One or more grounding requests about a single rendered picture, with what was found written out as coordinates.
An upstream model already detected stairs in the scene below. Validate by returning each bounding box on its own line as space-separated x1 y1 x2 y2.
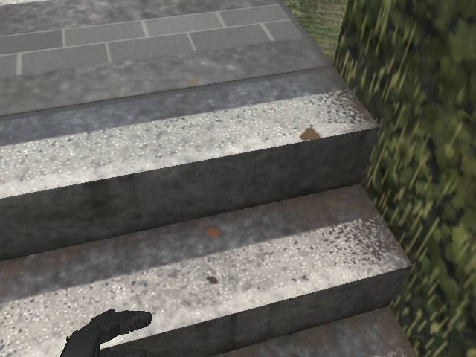
0 127 418 357

